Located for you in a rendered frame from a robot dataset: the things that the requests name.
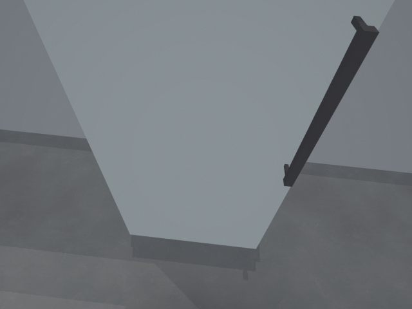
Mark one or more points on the fridge door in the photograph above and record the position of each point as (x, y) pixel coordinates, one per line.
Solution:
(193, 107)

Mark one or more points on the handle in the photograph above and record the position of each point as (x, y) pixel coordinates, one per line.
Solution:
(358, 49)

